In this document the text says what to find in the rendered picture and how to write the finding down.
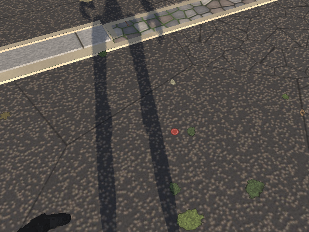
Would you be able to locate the robot left hand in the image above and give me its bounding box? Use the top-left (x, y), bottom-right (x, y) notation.
top-left (17, 213), bottom-right (71, 232)

